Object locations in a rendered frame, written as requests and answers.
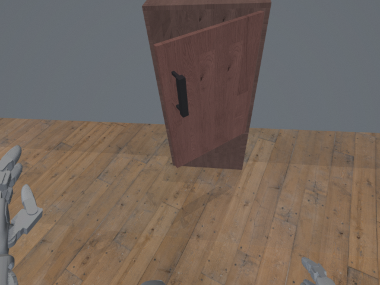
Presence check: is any handle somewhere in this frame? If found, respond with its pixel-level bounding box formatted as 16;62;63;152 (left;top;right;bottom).
172;71;189;118

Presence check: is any cupboard door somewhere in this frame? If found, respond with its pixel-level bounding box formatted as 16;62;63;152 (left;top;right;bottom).
153;10;264;168

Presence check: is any robot left forearm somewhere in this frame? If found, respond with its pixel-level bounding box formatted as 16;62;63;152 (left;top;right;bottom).
0;254;18;285

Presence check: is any left robot hand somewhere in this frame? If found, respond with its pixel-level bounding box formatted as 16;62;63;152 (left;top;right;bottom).
0;145;43;254

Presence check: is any right robot hand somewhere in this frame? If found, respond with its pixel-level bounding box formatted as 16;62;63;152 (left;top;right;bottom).
300;257;335;285

